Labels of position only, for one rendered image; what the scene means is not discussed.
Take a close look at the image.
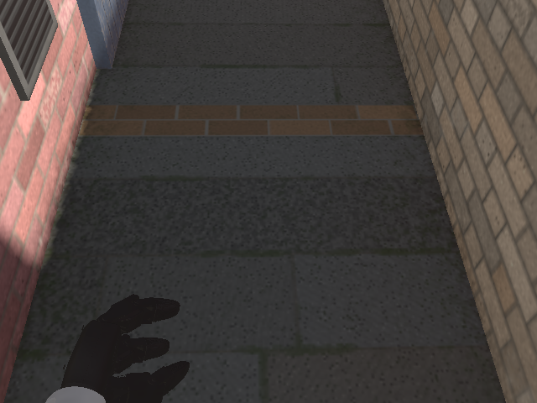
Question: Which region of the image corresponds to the robot left forearm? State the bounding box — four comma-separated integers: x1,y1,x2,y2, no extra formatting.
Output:
45,386,106,403

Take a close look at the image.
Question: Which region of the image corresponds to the robot left hand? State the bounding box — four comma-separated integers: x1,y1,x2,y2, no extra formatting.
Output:
60,294,190,403

